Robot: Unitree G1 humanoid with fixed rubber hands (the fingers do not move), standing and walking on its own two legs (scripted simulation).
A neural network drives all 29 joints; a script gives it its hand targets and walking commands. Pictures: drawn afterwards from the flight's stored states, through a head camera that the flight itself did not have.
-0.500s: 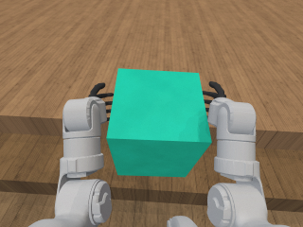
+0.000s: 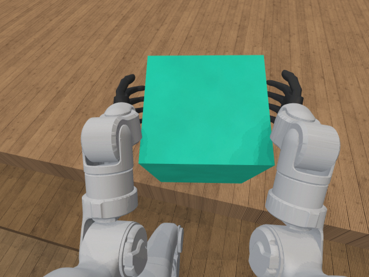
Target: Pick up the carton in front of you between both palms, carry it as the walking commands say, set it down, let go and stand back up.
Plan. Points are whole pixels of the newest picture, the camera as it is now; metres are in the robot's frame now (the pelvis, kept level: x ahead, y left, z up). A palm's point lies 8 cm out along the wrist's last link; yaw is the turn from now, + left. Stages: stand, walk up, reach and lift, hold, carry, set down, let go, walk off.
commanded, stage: carry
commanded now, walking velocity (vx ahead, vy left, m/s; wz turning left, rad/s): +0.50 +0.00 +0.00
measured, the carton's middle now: (202, 130) +0.41 +0.02 +0.08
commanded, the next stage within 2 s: none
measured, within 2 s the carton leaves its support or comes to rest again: neither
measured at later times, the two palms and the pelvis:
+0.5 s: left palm out of the picture +0.71 +0.07 +0.33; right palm out of the picture +0.67 -0.21 +0.35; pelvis +0.31 +0.00 +0.16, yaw -3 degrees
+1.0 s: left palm out of the picture +1.01 +0.04 +0.48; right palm out of the picture +1.04 -0.24 +0.48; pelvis +0.64 -0.13 +0.32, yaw +0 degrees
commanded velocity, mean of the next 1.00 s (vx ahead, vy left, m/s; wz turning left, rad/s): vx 0.50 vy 0.00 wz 0.00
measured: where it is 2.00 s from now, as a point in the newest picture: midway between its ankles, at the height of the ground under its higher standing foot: (238, 78)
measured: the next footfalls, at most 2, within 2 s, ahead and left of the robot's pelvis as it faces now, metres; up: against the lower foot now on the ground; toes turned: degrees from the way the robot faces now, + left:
left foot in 0.22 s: +0.36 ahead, +0.07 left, +0.16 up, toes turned +5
right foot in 0.72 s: +0.70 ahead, -0.20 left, +0.33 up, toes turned -8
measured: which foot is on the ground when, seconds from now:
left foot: up 0.00-0.20, down 0.22-0.72, up 0.74-1.00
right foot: down 0.00-0.28, up 0.30-0.70, down 0.72-1.00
